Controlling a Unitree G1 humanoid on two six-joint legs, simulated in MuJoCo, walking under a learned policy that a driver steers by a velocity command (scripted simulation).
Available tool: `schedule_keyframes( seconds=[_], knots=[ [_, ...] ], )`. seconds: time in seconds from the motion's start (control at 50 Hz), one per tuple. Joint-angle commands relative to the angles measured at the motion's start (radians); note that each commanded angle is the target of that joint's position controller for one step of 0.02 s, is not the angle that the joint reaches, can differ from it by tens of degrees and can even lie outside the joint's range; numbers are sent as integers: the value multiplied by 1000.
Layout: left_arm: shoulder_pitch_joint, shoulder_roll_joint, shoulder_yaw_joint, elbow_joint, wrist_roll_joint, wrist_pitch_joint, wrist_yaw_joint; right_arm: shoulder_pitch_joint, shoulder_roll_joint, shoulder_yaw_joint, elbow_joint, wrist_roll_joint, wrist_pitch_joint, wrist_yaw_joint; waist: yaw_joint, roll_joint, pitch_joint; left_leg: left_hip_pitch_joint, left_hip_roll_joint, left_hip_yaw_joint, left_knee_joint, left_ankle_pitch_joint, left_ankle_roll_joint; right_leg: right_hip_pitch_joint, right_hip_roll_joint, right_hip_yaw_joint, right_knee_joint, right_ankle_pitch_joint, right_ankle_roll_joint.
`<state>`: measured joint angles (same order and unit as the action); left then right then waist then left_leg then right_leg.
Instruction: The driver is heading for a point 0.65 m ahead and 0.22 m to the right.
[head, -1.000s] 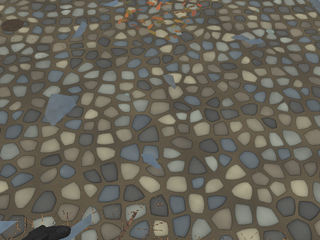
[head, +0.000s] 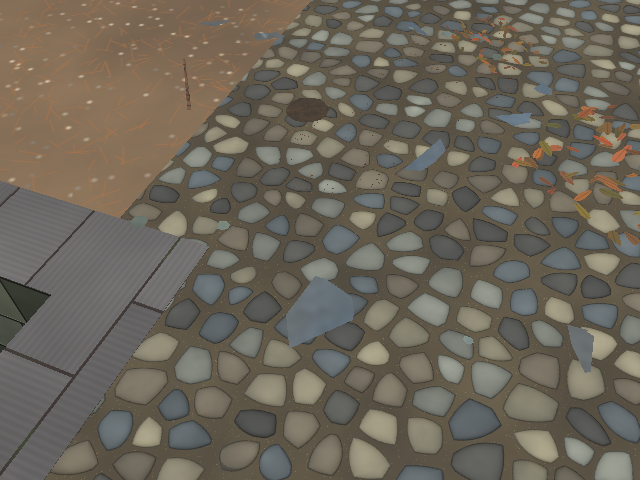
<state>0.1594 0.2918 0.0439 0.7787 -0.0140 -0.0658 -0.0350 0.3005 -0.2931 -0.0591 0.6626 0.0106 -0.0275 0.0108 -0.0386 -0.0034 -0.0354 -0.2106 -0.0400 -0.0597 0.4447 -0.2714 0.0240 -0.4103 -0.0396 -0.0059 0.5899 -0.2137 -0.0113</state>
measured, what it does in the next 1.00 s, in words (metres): walks ahead, turning right: right foot, then left foot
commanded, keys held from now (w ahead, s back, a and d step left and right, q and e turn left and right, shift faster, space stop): w+e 0.92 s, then no key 0.08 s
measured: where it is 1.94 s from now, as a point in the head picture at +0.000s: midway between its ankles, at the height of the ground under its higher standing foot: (423, 433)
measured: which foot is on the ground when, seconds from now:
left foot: down 0.00-0.04, up 0.06-0.48, down 0.50-1.00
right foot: up 0.00-0.02, down 0.04-0.50, up 0.52-0.96, down 0.98-1.00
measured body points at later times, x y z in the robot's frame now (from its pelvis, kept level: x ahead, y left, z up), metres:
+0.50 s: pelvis +0.24 -0.02 -0.01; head +0.27 -0.04 +0.44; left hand +0.26 +0.27 -0.13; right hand +0.45 -0.30 -0.06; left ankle +0.37 +0.07 -0.74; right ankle +0.06 -0.12 -0.74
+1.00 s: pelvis +0.47 -0.14 -0.02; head +0.50 -0.18 +0.42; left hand +0.80 -0.07 -0.09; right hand +0.33 -0.41 -0.15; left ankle +0.38 +0.07 -0.73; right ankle +0.53 -0.28 -0.74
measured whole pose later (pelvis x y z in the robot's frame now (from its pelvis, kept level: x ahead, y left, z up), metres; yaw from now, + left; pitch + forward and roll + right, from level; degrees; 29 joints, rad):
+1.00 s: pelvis +0.47 -0.14 -0.02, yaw -33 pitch +2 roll +2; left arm 0.05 0.29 0.05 0.58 -0.01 -0.03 -0.05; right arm 0.33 -0.32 -0.08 0.84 0.02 -0.06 -0.01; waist -0.07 -0.02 0.06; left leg 0.03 0.08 0.22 0.54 -0.47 -0.05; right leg -0.53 -0.01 -0.03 0.59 -0.08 -0.09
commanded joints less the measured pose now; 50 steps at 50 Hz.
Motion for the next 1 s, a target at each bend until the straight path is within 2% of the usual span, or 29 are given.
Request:
schedule_keyframes(
  seconds=[0.02,0.04,0.06,0.08,0.1,0.12,0.14,0.16,0.24,0.3,0.38,0.42,0.46,0.48,0.5,0.52,0.54,0.56,0.58,0.6,0.64,0.7,0.76,0.82,0.9,0.94,0.96,0.98,1.0],
  knots=[
    [79,96,27,-21,-2,-18,0,-39,-113,-29,-48,-6,-15,0,69,99,11,-140,208,-173,-76,-246,133,190,15,-17,-45,-34,-47],
    [154,131,35,-4,-1,-20,6,-50,-60,-12,-54,-16,-17,-3,91,1,20,-206,145,-88,105,-213,86,253,-72,124,-133,-116,-83],
    [210,249,62,1,0,-18,9,-39,-17,-2,-101,-21,-36,-4,71,-259,14,-446,7,88,422,-202,0,406,-239,488,-288,-310,-212],
    [272,252,65,-3,9,-20,-1,-100,-84,-15,-130,1,-53,-14,132,-302,35,-644,-6,22,618,-323,-10,464,-329,790,-415,-486,-318],
    [238,199,50,-17,13,-29,-3,-119,-134,-30,-126,20,-66,-14,117,-192,71,-703,51,-36,690,-236,9,463,-322,753,-400,-494,-297],
    [210,167,43,-32,15,-31,-1,-132,-128,-29,-115,11,-72,-14,107,-143,72,-696,73,-33,690,-146,14,447,-275,651,-383,-394,-269],
    [192,149,37,-40,12,-28,4,-144,-115,-28,-111,-7,-78,-13,101,-108,71,-679,88,-27,649,-82,10,429,-238,572,-378,-273,-249],
    [183,132,31,-44,9,-23,11,-150,-106,-30,-110,-20,-82,-12,89,-96,63,-636,102,-28,591,-28,1,408,-206,507,-377,-150,-230],
    [204,131,34,-37,0,-6,40,-205,-50,-18,-112,-19,-81,-5,81,-100,39,-500,63,18,374,110,-59,348,-121,337,-384,158,-210],
    [243,143,42,-20,-6,4,55,-299,-18,-4,-122,-11,-84,4,110,-107,53,-408,31,22,195,225,-81,295,-93,290,-366,211,-191],
    [296,150,50,-5,-17,18,62,-392,-37,-8,-140,5,-95,19,134,-111,69,-329,9,6,73,279,-77,291,-116,352,-326,177,-185],
    [285,158,57,-8,-20,24,66,-384,-61,-18,-138,9,-102,21,113,-125,69,-267,10,-8,34,254,-59,304,-132,394,-295,181,-169],
    [251,158,62,-20,-19,28,66,-291,-94,-36,-115,8,-107,13,51,-139,36,-113,10,4,-13,225,-20,289,-118,399,-217,285,-141],
    [234,137,57,-33,-14,27,62,-183,-125,-53,-89,-1,-108,4,-4,-123,-37,62,34,1,-28,228,14,250,-66,364,-94,359,-112],
    [210,88,40,-64,5,24,57,-10,-180,-69,-71,-16,-106,-8,-84,-42,-192,336,191,-141,13,163,81,120,-10,305,170,239,-79],
    [351,-13,10,-89,-8,11,57,75,-254,-82,-40,-27,-92,-7,-27,276,-338,660,438,-572,-48,14,235,-215,136,187,503,-316,-17],
    [365,79,24,-74,-32,7,58,71,-174,-67,-33,-12,-85,-1,-30,279,-293,613,472,-730,-128,-198,255,-355,61,190,660,-366,-7],
    [260,143,43,-78,-34,11,57,15,-105,-48,-39,-7,-82,-5,-47,162,-135,476,420,-568,-151,-195,212,-390,18,178,696,-270,-2],
    [196,142,45,-89,-22,15,57,-35,-83,-39,-34,-11,-77,-6,-31,90,-45,345,372,-419,-166,-65,184,-364,-18,145,679,-192,4],
    [158,129,47,-102,-9,16,54,-67,-59,-31,-22,-16,-74,-3,-12,77,11,245,330,-325,-192,40,171,-339,-41,138,640,-148,8],
    [154,91,45,-115,-16,29,43,-100,-45,-28,-5,-25,-80,-3,26,122,46,130,287,-194,-246,138,158,-272,-75,125,591,-105,9],
    [106,49,33,-149,-9,43,35,-102,-79,-40,28,-13,-93,-3,37,95,75,84,300,-89,-299,247,182,-295,-91,108,500,-54,25],
    [48,43,24,-169,-6,36,19,-105,-116,-50,51,-13,-91,-6,27,70,76,98,285,26,-308,326,172,-284,-93,90,341,109,27],
    [-54,38,16,-196,-7,26,-1,-78,-146,-54,73,-5,-81,-11,-11,50,93,114,272,119,-303,349,142,-230,-70,38,171,236,8],
    [-146,60,22,-250,-9,29,-20,-24,-190,-66,107,16,-61,-12,-26,50,114,234,311,172,-251,432,109,-222,-42,-8,61,167,-38],
    [-109,91,39,-259,3,34,-22,-19,-220,-73,112,23,-45,-18,15,75,74,267,309,207,-106,776,88,-110,25,-63,34,60,-76],
    [4,125,61,-235,9,35,-19,-23,-225,-72,112,27,-36,-22,85,71,9,248,285,229,62,921,67,48,74,-86,-15,78,-103],
    [152,177,89,-198,12,38,-5,-13,-199,-58,111,24,-35,-25,162,42,-72,128,243,251,279,876,26,299,95,-65,-73,220,-135],
    [242,268,103,-184,14,46,20,29,-99,-22,80,-33,-43,-22,142,-181,-193,-165,157,256,629,163,-31,621,-138,232,-13,609,-206]
  ],
)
